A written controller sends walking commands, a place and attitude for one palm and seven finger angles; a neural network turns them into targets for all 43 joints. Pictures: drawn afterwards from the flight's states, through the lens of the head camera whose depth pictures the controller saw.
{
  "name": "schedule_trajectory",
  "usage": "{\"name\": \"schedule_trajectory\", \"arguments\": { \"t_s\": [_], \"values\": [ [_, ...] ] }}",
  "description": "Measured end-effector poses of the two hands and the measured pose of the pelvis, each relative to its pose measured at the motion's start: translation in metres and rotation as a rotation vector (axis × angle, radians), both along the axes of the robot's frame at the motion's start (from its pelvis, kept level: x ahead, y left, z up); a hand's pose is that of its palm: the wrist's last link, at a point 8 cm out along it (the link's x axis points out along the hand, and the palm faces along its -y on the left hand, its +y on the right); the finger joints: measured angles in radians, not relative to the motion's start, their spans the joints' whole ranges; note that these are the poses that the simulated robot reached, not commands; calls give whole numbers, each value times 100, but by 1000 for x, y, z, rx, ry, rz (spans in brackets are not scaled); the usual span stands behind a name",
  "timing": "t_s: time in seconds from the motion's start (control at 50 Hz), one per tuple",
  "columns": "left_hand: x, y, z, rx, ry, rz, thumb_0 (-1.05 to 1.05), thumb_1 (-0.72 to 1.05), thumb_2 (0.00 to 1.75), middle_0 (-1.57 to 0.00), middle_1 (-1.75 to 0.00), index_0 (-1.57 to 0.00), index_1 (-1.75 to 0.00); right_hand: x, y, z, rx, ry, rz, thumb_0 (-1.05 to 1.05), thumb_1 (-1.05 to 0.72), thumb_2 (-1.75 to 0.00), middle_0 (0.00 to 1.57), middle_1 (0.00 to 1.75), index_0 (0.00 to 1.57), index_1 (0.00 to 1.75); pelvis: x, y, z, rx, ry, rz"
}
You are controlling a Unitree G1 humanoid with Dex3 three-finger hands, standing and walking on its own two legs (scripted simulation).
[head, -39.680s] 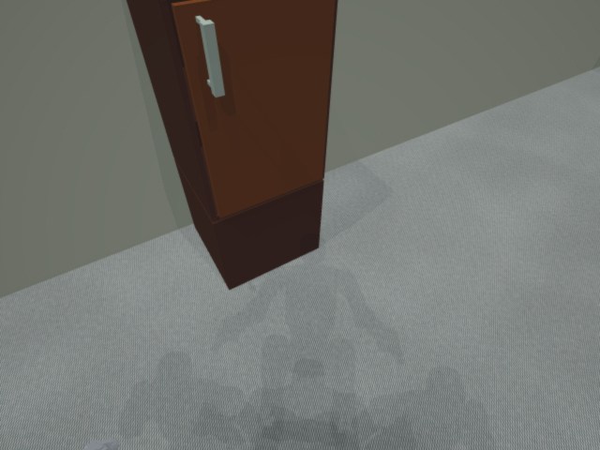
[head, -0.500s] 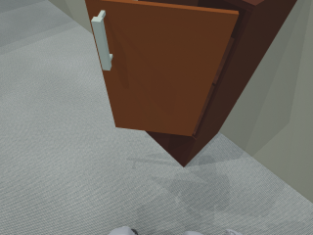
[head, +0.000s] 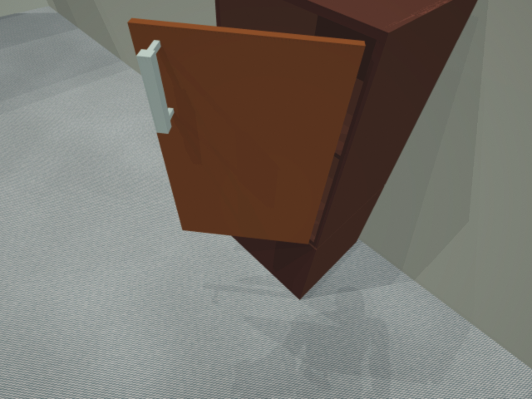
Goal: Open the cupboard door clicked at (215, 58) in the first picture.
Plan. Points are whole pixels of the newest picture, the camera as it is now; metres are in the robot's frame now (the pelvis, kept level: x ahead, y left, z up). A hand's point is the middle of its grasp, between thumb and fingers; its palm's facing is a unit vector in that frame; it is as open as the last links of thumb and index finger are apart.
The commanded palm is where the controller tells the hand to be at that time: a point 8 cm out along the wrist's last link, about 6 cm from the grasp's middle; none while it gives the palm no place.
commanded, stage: come to a stop and stand still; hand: left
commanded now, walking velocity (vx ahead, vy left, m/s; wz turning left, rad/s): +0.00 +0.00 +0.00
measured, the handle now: (159, 88) +0.57 +0.24 +0.15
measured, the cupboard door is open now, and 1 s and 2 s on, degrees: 40 40 40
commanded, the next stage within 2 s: look again from close up in 0.12 s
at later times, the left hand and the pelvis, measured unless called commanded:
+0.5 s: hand out of the picture +0.01 +0.19 -0.17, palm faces +0.00 -0.97 -0.22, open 7.4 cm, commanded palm none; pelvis +0.00 +0.01 +0.00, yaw -1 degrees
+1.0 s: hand (149, 378) +0.16 +0.18 -0.06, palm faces +0.26 -0.96 -0.12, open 7.5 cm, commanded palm +0.11 +0.23 -0.05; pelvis +0.00 -0.01 +0.00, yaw +1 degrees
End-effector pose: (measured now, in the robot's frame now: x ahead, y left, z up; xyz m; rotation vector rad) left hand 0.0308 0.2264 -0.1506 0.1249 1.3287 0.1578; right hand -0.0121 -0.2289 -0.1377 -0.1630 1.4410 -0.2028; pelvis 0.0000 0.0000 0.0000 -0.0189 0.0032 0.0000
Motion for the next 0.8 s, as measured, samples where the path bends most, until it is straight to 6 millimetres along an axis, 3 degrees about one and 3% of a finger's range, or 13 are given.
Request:
{"name": "schedule_trajectory", "arguments": {
  "t_s": [0.1, 0.28, 0.5, 0.8],
  "values": [
    [-14, 6, 0, 12, 29, -47, 0, 92, 89, -20, -30, -20, -30, 7, 15, -6, 28, -71, 0, 1, -92, -90, 20, 30, 20, 30, -2, 8, -4, 0, -1, -13],
    [-24, 18, 9, 38, 35, -36, 1, 91, 89, -20, -30, -20, -30, 14, 22, -11, 49, -113, 29, 2, -94, -90, 20, 30, 20, 30, -2, 17, -3, 17, -20, -18],
    [-25, 14, 13, 43, 44, -37, 0, 91, 89, -20, -30, -20, -30, 24, 13, -9, 49, -118, 46, 1, -92, -90, 20, 30, 20, 30, -1, 10, 1, 28, -19, -23],
    [-10, -4, 11, 28, 22, -45, 0, 91, 89, -20, -30, -20, -30, 29, -5, -6, 36, -103, 46, 1, -91, -90, 20, 30, 20, 30, 2, -6, 2, 29, -20, -24]
  ]
}}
